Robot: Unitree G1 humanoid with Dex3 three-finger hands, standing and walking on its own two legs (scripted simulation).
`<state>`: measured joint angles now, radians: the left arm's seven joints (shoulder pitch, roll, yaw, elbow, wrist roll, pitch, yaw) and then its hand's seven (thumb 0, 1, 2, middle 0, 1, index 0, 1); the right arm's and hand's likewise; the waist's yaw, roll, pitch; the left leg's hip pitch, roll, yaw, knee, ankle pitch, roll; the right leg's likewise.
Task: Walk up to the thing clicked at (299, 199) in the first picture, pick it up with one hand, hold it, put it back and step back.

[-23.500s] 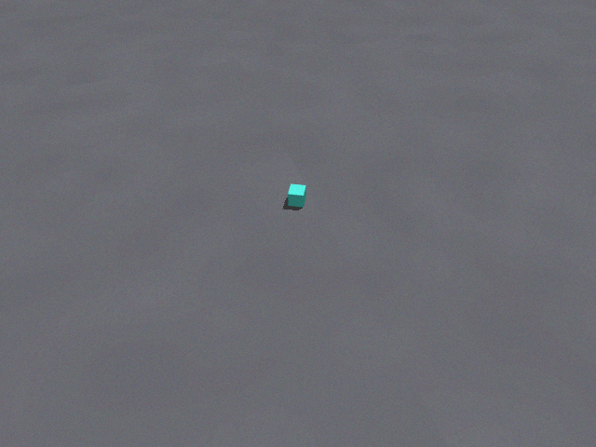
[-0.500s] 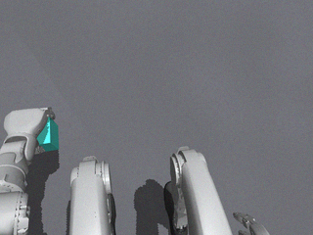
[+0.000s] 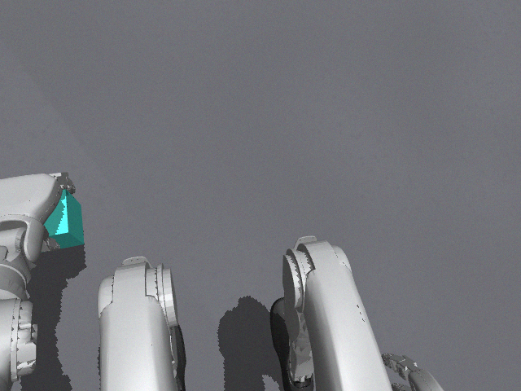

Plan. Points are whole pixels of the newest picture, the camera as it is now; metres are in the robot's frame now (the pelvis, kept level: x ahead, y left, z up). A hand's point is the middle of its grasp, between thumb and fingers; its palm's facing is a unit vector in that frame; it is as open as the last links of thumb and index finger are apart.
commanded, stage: lower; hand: left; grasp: from above
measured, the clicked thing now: (50, 221) +0.40 +0.32 -0.22
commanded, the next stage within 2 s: rest in 0.18 s
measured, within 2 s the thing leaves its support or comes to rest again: rests again in 0.82 s
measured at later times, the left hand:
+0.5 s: hand (58, 223) +0.40 +0.31 -0.24, palm faces -0.50 -0.09 -0.86, open 10.6 cm
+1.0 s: hand (68, 221) +0.41 +0.31 -0.27, palm faces -0.47 -0.11 -0.87, open 10.6 cm
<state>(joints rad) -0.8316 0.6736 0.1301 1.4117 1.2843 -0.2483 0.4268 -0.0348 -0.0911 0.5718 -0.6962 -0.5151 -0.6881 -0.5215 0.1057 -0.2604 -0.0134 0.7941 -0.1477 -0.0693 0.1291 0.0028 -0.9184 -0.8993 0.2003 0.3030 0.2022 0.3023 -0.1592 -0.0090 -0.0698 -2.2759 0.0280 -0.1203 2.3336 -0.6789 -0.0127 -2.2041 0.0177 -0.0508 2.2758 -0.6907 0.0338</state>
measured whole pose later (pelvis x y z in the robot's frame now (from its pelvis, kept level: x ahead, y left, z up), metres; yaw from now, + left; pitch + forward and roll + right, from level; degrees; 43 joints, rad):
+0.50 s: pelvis +0.01 +0.00 -0.04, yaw -2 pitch +33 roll -7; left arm -0.85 0.73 0.18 1.51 1.32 -0.27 0.52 -0.03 -0.11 0.61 -0.70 -0.52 -0.69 -0.53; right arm 0.05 -0.27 0.02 0.81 -0.20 -0.08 0.15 0.00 -0.91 -0.90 0.20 0.30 0.20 0.30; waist -0.19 -0.04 -0.01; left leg -2.36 0.03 -0.15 2.47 -0.71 -0.02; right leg -2.28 0.03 -0.07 2.40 -0.71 0.04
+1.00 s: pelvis +0.01 +0.00 -0.06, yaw -4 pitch +30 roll -9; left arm -0.87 0.79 0.19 1.64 1.34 -0.30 0.61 -0.03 -0.15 0.64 -0.70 -0.56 -0.69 -0.57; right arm 0.03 -0.28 0.09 0.82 -0.25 -0.11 0.20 0.00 -0.91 -0.89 0.20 0.30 0.20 0.30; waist -0.22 -0.07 0.03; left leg -2.37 0.03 -0.20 2.56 -0.73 -0.02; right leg -2.29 0.05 -0.10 2.45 -0.71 0.05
